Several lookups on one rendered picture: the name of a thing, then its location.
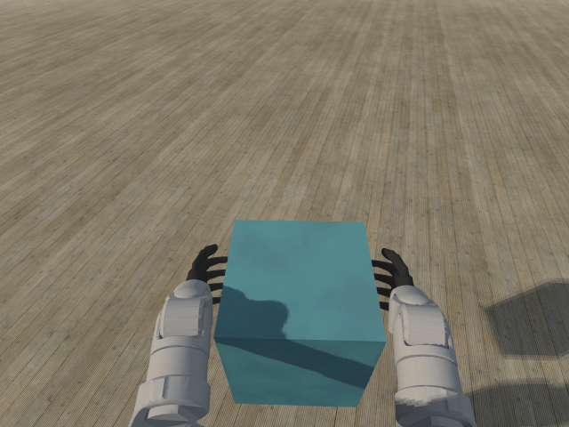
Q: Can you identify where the robot left forearm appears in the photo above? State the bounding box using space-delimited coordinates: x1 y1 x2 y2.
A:
128 279 212 427

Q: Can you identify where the carton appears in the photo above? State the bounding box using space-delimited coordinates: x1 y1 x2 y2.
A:
213 220 387 407

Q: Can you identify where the right robot hand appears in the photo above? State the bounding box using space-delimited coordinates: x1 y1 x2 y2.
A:
372 248 414 311

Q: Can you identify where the left robot hand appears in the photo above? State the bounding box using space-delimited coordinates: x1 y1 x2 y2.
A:
186 244 228 304

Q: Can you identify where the robot right forearm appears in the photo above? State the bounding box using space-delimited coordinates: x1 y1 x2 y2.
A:
388 286 477 427

